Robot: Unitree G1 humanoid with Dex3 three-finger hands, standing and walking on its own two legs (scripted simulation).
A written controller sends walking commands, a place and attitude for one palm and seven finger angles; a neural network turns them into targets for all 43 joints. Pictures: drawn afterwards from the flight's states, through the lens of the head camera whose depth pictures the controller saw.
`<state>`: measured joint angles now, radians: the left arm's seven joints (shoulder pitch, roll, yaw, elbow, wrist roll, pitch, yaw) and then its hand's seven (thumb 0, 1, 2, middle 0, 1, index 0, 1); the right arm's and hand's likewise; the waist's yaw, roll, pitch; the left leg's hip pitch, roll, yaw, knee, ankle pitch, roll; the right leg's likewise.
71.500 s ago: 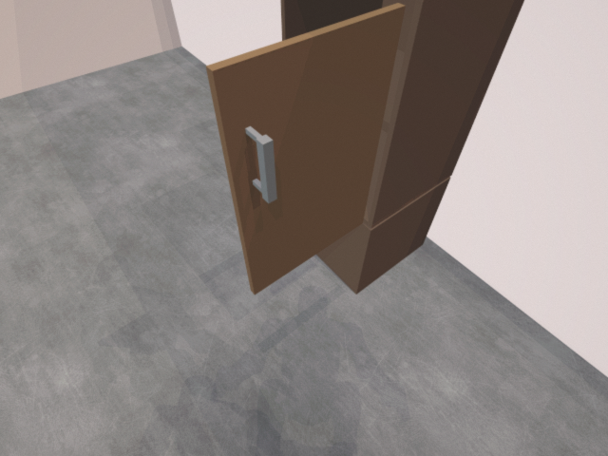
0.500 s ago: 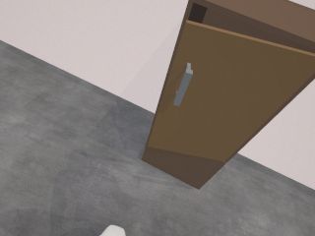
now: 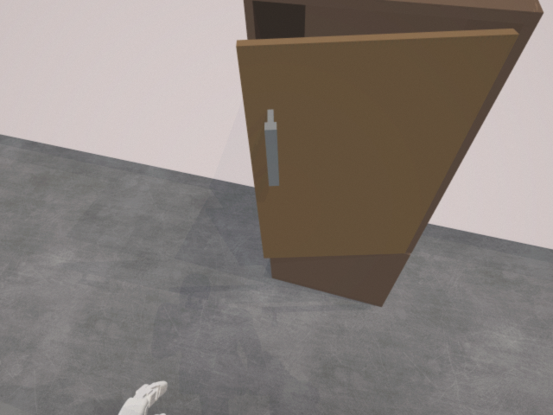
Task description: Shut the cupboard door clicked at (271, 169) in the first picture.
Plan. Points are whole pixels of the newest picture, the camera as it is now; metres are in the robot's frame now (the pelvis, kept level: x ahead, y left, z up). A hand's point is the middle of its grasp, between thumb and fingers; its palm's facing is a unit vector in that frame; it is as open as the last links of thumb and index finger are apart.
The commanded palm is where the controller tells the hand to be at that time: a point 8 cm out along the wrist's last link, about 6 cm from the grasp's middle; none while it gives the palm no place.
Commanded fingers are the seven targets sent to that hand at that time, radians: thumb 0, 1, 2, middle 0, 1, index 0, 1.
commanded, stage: come to a stop and stand still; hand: left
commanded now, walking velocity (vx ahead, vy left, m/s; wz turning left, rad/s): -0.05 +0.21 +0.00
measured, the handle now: (272, 149) +0.52 +0.01 +0.08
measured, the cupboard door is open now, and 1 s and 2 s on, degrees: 18 18 18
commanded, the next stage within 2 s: look again from close up in 0.20 s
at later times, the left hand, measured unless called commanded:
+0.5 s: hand out of the picture -0.03 +0.20 -0.17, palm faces +0.06 -0.98 -0.18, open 7.3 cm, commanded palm none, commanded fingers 0.00 0.90 0.90 -0.20 -0.30 -0.20 -0.30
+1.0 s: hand out of the picture -0.02 +0.20 -0.17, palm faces +0.03 -0.99 -0.15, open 7.3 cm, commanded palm none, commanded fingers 0.00 0.90 0.90 -0.20 -0.30 -0.20 -0.30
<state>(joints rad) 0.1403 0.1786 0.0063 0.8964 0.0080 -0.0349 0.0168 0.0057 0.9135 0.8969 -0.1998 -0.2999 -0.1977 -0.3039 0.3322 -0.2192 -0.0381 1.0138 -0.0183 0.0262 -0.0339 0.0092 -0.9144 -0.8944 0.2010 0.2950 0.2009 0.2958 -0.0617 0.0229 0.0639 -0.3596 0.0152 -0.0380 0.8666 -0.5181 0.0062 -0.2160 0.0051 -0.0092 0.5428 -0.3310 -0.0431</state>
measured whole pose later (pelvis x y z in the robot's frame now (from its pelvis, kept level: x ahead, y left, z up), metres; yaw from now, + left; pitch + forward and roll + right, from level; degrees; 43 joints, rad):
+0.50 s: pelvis -0.02 +0.03 +0.00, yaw +0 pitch -1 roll +0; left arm 0.33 0.15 0.00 1.05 0.01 0.02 0.03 0.01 0.92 0.90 -0.20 -0.30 -0.20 -0.30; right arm 0.17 -0.15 -0.01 1.00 -0.02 0.00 -0.03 0.00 -0.92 -0.89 0.20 0.29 0.20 0.30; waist 0.03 0.00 0.04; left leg -0.23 -0.04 0.06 0.43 -0.19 0.07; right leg -0.17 -0.01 -0.01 0.45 -0.26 0.00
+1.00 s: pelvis -0.01 +0.05 +0.01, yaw +0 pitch +0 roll +0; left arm 0.30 0.13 -0.01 1.11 0.01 -0.01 0.03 0.01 0.92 0.90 -0.20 -0.30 -0.20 -0.30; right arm 0.31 -0.11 0.01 1.14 -0.02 -0.02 -0.03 0.00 -0.90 -0.89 0.20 0.29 0.20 0.30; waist 0.00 -0.03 0.03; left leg -0.19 -0.08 0.07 0.36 -0.17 0.10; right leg -0.15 -0.04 0.00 0.41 -0.26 0.03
